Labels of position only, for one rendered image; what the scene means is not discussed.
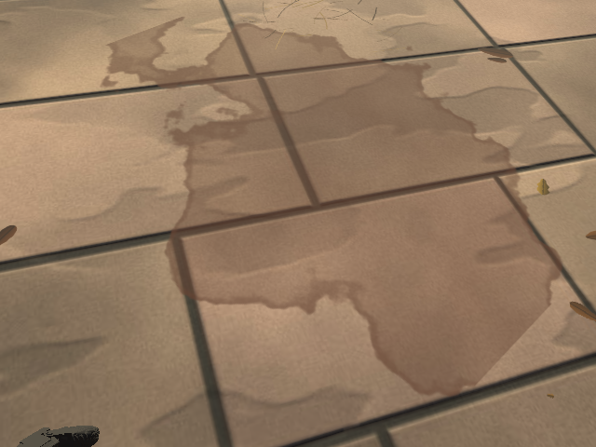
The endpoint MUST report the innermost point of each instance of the robot left hand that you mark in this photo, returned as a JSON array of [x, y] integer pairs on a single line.
[[79, 436]]

